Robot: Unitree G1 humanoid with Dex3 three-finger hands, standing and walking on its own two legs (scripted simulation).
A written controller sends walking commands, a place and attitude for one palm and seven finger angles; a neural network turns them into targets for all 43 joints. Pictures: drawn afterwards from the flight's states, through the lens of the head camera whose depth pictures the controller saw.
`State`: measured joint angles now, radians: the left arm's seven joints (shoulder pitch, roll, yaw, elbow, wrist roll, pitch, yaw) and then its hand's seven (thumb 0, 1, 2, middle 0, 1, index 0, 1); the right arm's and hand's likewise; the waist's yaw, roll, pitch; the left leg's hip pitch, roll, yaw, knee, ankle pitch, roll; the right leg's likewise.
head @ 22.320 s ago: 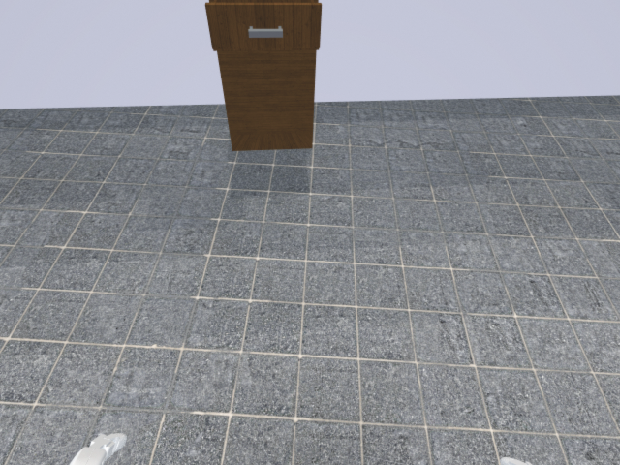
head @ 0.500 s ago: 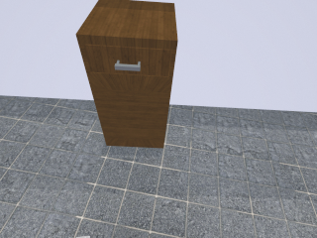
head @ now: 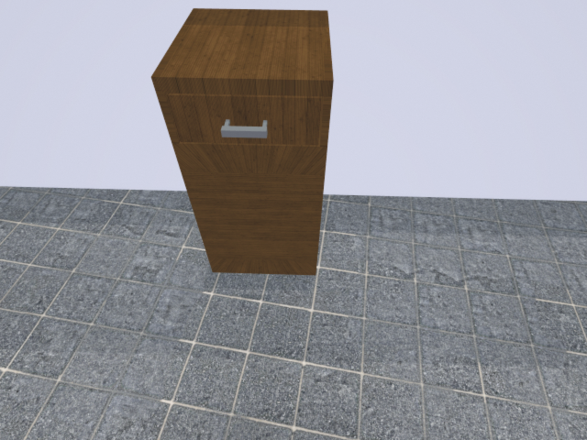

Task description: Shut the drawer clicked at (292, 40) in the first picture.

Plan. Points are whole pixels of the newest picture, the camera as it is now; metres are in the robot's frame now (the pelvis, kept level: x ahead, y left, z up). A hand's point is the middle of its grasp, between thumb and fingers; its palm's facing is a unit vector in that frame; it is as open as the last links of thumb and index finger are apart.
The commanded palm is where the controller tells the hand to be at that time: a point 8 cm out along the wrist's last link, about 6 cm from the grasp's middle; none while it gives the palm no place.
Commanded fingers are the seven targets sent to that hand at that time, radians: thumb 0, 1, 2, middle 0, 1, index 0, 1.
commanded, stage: let the arm hang, fingers relaxed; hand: left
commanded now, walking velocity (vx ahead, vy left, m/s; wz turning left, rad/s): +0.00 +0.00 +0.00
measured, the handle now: (245, 127) +0.82 +0.17 -0.05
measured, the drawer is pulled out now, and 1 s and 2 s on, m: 0.00 0.00 0.00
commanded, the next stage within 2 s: look to check the result in 0.34 s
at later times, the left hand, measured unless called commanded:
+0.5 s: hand out of the picture -0.01 +0.15 -0.18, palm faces +0.02 -0.99 -0.17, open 7.4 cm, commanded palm none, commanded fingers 0.00 0.90 0.90 -0.20 -0.30 -0.20 -0.30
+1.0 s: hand out of the picture +0.00 +0.14 -0.18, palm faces +0.02 -0.98 -0.17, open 7.4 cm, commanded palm none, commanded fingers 0.00 0.90 0.90 -0.20 -0.30 -0.20 -0.30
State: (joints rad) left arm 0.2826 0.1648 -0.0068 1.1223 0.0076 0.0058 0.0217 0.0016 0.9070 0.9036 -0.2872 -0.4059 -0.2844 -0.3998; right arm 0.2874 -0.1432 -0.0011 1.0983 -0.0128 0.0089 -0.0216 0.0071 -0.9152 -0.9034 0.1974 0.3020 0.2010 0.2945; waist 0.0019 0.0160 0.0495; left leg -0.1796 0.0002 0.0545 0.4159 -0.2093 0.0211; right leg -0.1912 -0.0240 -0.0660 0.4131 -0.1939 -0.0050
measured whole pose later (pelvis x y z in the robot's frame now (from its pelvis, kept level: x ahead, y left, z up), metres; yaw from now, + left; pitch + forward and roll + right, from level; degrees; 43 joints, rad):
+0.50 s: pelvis +0.00 -0.01 +0.00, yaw -1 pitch -2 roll +0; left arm 0.28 0.12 0.00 1.15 0.01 -0.01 0.03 0.00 0.91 0.90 -0.20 -0.30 -0.20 -0.30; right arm 0.33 -0.10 -0.01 1.14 -0.01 0.00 -0.03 0.00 -0.91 -0.90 0.20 0.30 0.20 0.29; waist -0.01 0.01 0.05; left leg -0.18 0.02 0.06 0.41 -0.21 0.00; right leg -0.20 0.00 -0.06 0.42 -0.20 -0.02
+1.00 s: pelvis +0.01 -0.02 +0.00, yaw -1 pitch -1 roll +0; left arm 0.28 0.12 0.01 1.15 0.01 -0.01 0.03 0.00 0.91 0.90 -0.20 -0.30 -0.20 -0.30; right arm 0.31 -0.10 -0.01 1.14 -0.01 0.00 -0.04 0.00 -0.91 -0.90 0.20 0.30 0.20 0.29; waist -0.01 0.01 0.05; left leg -0.17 0.03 0.06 0.41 -0.22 -0.01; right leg -0.19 0.01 -0.06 0.41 -0.21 -0.03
